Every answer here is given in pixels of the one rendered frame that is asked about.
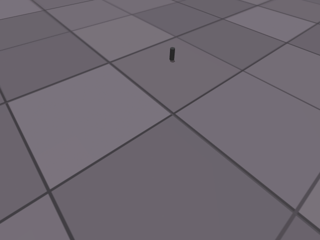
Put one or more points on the can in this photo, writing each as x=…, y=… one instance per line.
x=172, y=54

